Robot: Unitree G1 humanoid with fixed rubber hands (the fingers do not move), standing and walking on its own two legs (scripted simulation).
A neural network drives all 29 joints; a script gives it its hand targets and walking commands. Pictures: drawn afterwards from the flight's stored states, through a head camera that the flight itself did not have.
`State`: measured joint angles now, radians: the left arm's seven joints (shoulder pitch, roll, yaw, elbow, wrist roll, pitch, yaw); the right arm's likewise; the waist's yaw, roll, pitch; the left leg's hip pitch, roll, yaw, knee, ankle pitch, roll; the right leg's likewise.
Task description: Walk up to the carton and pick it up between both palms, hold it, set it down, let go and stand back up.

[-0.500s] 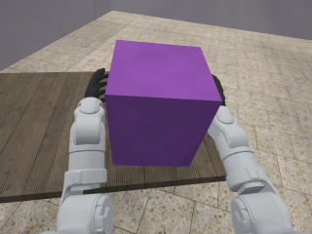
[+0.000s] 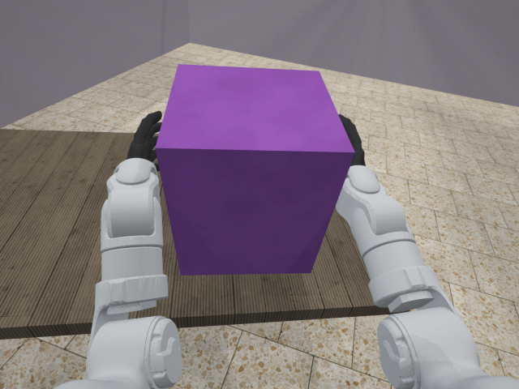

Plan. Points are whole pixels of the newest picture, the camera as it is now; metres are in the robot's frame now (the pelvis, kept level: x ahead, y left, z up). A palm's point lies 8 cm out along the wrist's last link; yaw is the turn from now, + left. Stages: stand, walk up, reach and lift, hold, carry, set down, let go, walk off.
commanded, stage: hold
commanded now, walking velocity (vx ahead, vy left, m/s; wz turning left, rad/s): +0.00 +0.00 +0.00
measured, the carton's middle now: (248, 175) +0.37 +0.02 +0.19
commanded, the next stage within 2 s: none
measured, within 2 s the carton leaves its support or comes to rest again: neither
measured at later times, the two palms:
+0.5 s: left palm (148, 152) +0.36 +0.16 +0.23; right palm (354, 163) +0.36 -0.14 +0.22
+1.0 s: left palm (150, 161) +0.36 +0.16 +0.22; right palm (356, 169) +0.35 -0.14 +0.21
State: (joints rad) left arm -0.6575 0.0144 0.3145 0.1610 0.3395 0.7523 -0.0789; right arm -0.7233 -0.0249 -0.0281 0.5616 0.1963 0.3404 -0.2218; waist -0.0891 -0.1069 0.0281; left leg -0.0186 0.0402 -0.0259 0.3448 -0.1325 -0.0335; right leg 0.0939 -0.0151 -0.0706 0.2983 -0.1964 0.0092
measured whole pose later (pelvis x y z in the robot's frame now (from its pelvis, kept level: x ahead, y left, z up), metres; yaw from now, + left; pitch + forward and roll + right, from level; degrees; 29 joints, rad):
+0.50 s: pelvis -0.01 +0.01 +0.00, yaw -1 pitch -9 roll +0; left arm -0.73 -0.01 0.34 0.22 0.35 0.76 -0.05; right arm -0.79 -0.06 -0.05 0.60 0.18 0.37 -0.20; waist -0.07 -0.04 0.01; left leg -0.05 0.03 0.00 0.31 -0.10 -0.02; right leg 0.03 -0.03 -0.05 0.31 -0.18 0.02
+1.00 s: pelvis +0.01 +0.00 +0.00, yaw +0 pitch -10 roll -1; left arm -0.59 0.00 0.29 0.01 0.32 0.82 -0.06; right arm -0.67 -0.05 0.02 0.42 0.25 0.41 -0.25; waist -0.11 -0.07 0.02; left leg -0.03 0.04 -0.03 0.35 -0.14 -0.04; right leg 0.08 -0.01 -0.06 0.30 -0.21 0.01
